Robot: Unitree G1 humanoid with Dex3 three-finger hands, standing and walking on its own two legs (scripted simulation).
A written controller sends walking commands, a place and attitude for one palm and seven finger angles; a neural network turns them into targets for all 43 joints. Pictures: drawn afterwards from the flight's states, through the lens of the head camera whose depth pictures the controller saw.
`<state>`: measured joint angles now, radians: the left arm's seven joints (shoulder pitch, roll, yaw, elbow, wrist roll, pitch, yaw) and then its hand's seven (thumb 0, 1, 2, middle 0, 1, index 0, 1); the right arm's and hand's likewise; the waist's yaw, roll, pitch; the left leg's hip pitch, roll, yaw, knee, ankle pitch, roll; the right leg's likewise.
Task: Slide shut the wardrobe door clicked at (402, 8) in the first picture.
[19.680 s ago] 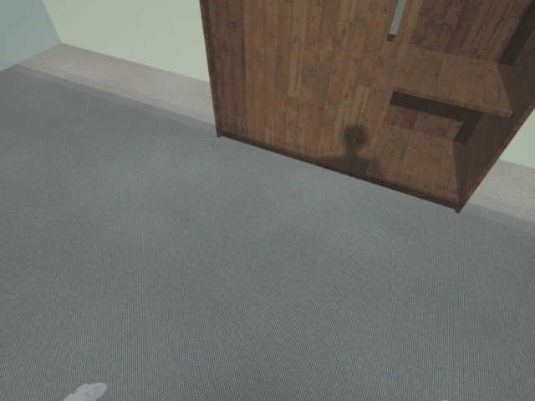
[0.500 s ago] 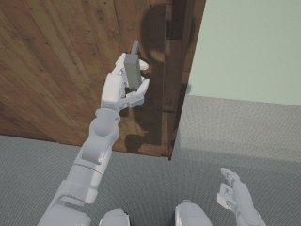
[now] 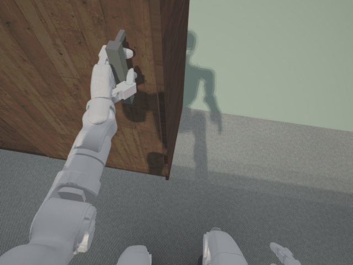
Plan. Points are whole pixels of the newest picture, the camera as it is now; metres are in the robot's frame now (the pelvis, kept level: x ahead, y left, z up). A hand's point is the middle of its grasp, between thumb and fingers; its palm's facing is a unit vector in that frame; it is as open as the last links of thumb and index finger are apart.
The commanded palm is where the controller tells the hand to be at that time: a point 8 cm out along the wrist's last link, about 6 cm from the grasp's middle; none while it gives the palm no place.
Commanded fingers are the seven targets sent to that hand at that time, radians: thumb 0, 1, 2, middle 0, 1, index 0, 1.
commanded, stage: stop walking and hold the door there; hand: left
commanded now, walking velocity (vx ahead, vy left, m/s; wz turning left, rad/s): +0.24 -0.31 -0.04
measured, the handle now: (124, 69) +0.50 +0.19 +0.10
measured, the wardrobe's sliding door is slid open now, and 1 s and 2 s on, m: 0.00 0.00 0.01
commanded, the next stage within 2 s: none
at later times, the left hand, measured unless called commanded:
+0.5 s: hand (131, 82) +0.45 +0.17 +0.11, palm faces +0.39 -0.89 -0.22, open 6.0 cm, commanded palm +0.41 +0.20 +0.10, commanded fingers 0.00 0.90 0.90 -0.45 -1.40 -0.45 -1.40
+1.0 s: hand (131, 82) +0.45 +0.17 +0.11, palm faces +0.42 -0.87 -0.25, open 6.1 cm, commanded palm +0.41 +0.20 +0.10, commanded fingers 0.00 0.90 0.90 -0.45 -1.40 -0.45 -1.40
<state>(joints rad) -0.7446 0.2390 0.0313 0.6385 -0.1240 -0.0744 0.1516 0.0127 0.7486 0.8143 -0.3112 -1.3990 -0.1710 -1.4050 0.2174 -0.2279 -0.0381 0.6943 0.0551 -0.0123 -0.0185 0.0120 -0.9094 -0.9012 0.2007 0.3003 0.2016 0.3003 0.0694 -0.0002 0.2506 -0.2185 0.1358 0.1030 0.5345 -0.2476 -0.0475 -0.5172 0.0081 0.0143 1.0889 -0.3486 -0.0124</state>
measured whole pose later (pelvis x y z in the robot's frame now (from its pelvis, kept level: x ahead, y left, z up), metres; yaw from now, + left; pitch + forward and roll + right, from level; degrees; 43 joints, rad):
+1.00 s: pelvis +0.07 -0.12 +0.01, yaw -6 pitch -1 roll +0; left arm -0.39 0.47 0.36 0.76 -0.05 -0.18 0.12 -0.07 0.58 0.83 -0.42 -1.32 -0.38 -1.40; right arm 0.28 -0.27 0.00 0.73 0.05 -0.06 -0.10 0.01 -0.90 -0.90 0.21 0.30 0.21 0.30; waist 0.00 0.03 0.02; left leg -0.24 0.05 0.18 0.48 -0.23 0.03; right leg -0.21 -0.01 -0.01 0.46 -0.24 0.01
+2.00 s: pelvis +0.02 -0.01 +0.00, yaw -8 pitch -2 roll +1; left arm -0.52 0.42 0.27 0.72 -0.04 -0.22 0.06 -0.14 0.62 0.79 -0.45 -1.40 -0.44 -1.40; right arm 0.29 -0.29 -0.01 0.77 0.03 -0.06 -0.10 0.01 -0.91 -0.90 0.21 0.30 0.21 0.30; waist -0.02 -0.03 0.12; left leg -0.27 0.02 0.07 0.57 -0.26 0.01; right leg -0.26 -0.03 -0.01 0.67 -0.42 0.01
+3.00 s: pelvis +0.02 +0.00 -0.01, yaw -7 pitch +6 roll -1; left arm -0.54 0.40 0.32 0.77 0.00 -0.19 0.06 -0.01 -0.49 0.23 -0.33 -1.25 -0.36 -1.27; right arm 0.34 -0.26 0.01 0.70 0.02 -0.12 -0.08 0.01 -0.90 -0.90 0.21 0.30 0.21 0.30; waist -0.05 -0.01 -0.03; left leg -0.47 0.03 0.05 0.65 -0.29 0.02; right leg -0.45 -0.01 -0.02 0.64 -0.29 0.00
